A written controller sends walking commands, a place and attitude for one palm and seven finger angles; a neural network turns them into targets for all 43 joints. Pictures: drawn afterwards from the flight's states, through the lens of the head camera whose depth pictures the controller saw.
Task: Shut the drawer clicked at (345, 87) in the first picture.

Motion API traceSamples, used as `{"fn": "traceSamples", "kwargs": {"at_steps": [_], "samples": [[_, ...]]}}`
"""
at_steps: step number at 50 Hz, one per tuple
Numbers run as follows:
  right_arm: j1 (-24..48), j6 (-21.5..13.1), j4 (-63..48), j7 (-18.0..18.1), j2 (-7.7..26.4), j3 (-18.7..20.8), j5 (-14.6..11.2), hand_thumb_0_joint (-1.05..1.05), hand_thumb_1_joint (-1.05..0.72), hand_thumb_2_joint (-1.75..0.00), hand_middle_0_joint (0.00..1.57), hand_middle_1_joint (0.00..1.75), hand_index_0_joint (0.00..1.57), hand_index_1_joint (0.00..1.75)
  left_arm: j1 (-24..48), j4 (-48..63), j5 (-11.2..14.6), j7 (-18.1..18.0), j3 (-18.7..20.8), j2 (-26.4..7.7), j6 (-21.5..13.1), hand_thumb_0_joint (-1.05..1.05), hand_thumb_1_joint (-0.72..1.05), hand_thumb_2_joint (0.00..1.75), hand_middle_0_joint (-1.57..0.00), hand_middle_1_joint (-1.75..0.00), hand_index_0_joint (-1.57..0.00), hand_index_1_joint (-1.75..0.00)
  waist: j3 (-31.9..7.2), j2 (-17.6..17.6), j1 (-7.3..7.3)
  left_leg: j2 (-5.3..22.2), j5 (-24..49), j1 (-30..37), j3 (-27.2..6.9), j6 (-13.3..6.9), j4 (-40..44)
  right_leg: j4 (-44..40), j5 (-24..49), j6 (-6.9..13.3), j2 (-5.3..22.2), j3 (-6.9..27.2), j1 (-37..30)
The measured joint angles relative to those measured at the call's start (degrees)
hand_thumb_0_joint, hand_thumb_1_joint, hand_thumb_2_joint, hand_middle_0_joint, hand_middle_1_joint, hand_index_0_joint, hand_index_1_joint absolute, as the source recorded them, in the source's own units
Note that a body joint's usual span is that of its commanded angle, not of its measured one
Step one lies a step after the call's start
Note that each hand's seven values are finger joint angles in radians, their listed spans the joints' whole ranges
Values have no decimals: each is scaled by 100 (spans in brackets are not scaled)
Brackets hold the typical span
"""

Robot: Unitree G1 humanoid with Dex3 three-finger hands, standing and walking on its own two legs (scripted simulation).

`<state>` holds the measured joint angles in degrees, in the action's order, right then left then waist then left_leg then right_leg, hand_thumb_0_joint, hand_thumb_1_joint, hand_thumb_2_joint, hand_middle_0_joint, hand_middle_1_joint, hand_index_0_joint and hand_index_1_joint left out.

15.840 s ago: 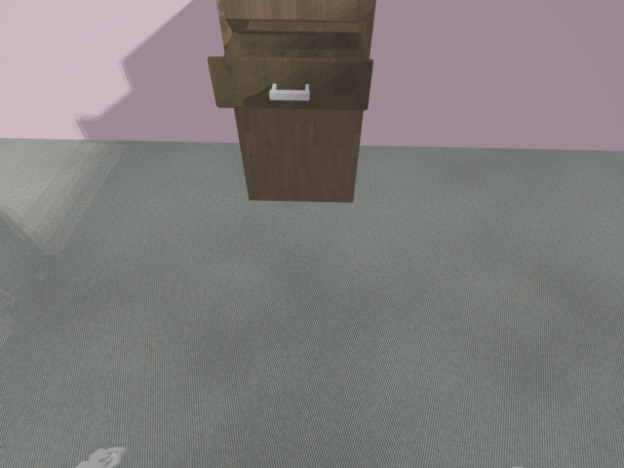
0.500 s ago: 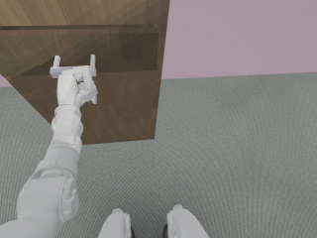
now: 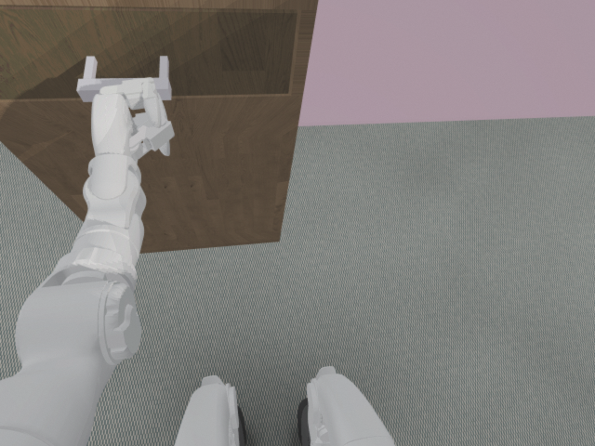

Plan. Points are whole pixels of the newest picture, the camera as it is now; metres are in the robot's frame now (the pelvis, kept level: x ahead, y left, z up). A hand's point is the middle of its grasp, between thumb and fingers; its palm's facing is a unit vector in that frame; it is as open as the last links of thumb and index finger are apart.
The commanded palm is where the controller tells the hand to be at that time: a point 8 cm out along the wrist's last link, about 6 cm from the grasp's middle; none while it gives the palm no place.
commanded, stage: push the drawer shut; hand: left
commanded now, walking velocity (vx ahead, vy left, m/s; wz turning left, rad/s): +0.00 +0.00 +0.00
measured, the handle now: (127, 77) +0.60 +0.17 +0.06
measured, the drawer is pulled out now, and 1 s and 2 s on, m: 0.00 0.00 0.00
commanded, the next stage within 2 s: pull the fist back off the drawer in 0.04 s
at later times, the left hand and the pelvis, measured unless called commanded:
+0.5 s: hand (167, 124) +0.52 +0.12 +0.06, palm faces +0.03 -1.00 -0.04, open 2.9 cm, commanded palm +0.50 +0.15 +0.06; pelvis -0.02 +0.01 -0.01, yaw +0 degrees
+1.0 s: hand (173, 136) +0.50 +0.11 +0.06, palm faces +0.04 -1.00 -0.03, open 3.3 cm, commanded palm +0.45 +0.16 +0.08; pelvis +0.03 -0.01 +0.02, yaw -1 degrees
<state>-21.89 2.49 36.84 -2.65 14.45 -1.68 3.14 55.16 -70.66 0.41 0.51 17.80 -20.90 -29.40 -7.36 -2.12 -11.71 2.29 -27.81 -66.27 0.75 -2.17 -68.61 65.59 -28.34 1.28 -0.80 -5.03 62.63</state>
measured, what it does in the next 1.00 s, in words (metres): stands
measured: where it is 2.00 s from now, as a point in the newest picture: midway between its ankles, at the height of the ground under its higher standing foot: outside the picture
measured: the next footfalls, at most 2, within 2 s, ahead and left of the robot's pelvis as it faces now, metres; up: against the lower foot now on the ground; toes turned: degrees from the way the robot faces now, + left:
none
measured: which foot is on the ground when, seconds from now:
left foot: down 0.00-1.00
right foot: down 0.00-1.00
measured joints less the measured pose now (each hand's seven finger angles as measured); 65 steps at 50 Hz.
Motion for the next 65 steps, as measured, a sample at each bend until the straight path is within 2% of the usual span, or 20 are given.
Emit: {"fn": "traceSamples", "kwargs": {"at_steps": [14, 19, 23, 31, 36, 42, 48, 53, 58, 61, 65], "samples": [[-46, -213, 54, 56, 67, -113, 34, 0, -91, -90, 21, 30, 21, 30, 544, -444, -141, -246, -177, -311, 136, -6, 72, 103, -139, -160, -140, -160, 0, 11, -251, -15, 175, -395, -100, -25, -142, 79, 175, -2, 16, -102, 326], [-109, -232, 32, 15, 86, -115, 40, 0, -91, -90, 21, 30, 21, 30, 590, -472, -149, -234, -166, -349, 211, -5, 74, 101, -139, -160, -140, -160, -1, -7, -272, -8, 190, -423, -86, -40, -163, 89, 205, -15, 10, -86, 355], [-143, -209, 33, -26, 86, -104, 37, 1, -91, -90, 21, 30, 21, 30, 522, -375, -111, -233, -161, -297, 223, -3, 76, 99, -139, -160, -140, -160, 0, -19, -236, -5, 181, -387, -41, -53, -147, 85, 206, -31, 7, -40, 341], [-155, -56, -37, -114, 41, -29, 0, 1, -91, -90, 21, 30, 21, 30, 7, 212, 80, -245, -118, 41, 201, 0, 84, 94, -139, -160, -140, -160, -35, -47, -54, 20, 99, -111, 99, -65, -4, -8, 151, -56, -19, 107, 146], [-99, 103, -137, -147, 4, 11, -54, 1, -91, -90, 21, 30, 21, 30, -478, 552, 98, -239, -126, 293, 175, 1, 87, 91, -139, -160, -140, -160, -88, -43, 81, 37, 6, 184, 174, -55, 136, -112, 70, -56, -44, 189, -98], [38, 225, -256, -161, -45, 99, -102, 1, -91, -90, 21, 30, 21, 30, -1140, 1115, 199, -274, -268, 582, 102, 1, 89, 90, -139, -160, -140, -160, -111, -1, 256, 29, -90, 508, 198, -13, 292, -224, -43, -35, -48, 220, -390], [275, 249, -241, -142, -55, 185, -125, 1, -91, -90, 21, 30, 21, 30, -1460, 1579, 231, -269, -471, 743, 2, 2, 90, 90, -140, -160, -140, -160, -125, 43, 383, 13, -163, 677, 150, 45, 358, -264, -152, 7, -42, 178, -564], [379, 339, -395, -113, -52, 240, -234, 1, -91, -90, 21, 30, 20, 30, -2186, 2550, 380, -115, -526, 814, 309, 2, 90, 90, -139, -160, -140, -160, -117, 23, 484, 42, -162, 1055, 199, 87, 620, -492, -143, 38, -85, 236, -895], [287, 316, -620, -36, -73, 214, -422, 1, -91, -90, 20, 30, 20, 30, -3427, 3806, 714, 113, -678, 865, 748, 2, 90, 90, -139, -160, -140, -160, -103, 6, 708, 18, 37, 1875, 234, 102, 1266, -1092, 40, 53, -112, 319, -1668], [288, 235, -667, 26, -64, 155, -504, 1, -91, -90, 20, 30, 20, 30, -3932, 4249, 875, 237, -760, 825, 929, 2, 90, 90, -139, -160, -140, -160, -100, 25, 817, -4, 124, 2309, 164, 145, 1591, -1416, 112, 77, -111, 267, -2125], [455, 101, -653, 119, -7, 136, -563, 1, -91, -90, 21, 30, 20, 30, -4325, 4619, 1041, 435, -843, 747, 1072, 1, 90, 90, -140, -160, -140, -160, -53, 25, 893, -26, 193, 2653, 33, 197, 1765, -1647, 170, 111, -103, 140, -2543]]}}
